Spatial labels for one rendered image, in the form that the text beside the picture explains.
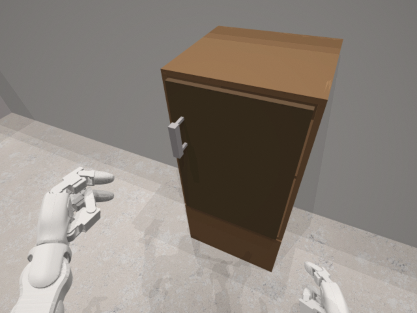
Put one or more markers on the robot left forearm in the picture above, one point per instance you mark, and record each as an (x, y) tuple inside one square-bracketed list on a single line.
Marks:
[(45, 281)]

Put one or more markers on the right robot hand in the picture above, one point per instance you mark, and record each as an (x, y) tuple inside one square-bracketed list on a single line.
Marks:
[(329, 299)]

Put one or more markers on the handle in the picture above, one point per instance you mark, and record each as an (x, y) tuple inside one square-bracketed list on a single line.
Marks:
[(175, 138)]

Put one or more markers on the left robot hand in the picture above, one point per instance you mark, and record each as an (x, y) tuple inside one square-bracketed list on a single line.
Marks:
[(58, 206)]

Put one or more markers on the cupboard door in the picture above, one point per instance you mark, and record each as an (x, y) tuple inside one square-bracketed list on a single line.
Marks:
[(242, 154)]

